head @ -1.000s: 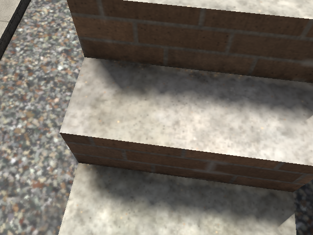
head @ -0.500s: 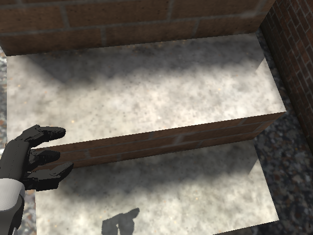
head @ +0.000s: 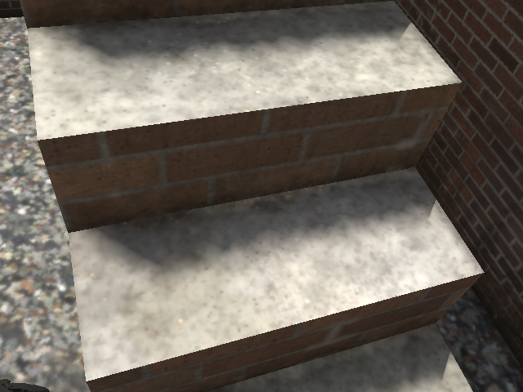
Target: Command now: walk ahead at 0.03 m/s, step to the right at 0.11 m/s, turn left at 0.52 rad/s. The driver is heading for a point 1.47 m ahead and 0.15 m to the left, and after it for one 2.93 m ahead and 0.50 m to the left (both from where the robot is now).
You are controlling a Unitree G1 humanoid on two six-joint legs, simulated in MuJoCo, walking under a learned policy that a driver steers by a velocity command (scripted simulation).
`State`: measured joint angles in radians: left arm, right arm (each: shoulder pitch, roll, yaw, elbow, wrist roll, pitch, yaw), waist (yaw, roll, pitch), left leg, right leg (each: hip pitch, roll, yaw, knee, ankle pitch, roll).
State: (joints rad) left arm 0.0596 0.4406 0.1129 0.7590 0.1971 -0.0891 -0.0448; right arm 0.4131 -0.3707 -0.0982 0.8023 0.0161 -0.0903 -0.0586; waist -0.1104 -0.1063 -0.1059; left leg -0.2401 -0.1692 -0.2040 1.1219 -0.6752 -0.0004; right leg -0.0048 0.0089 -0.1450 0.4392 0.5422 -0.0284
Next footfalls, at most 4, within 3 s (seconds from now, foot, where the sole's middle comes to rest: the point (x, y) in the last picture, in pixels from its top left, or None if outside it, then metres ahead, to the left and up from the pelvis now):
none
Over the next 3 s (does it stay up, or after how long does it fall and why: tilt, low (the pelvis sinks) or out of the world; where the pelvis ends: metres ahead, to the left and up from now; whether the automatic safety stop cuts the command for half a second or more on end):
falls after 0.44 s (tilt)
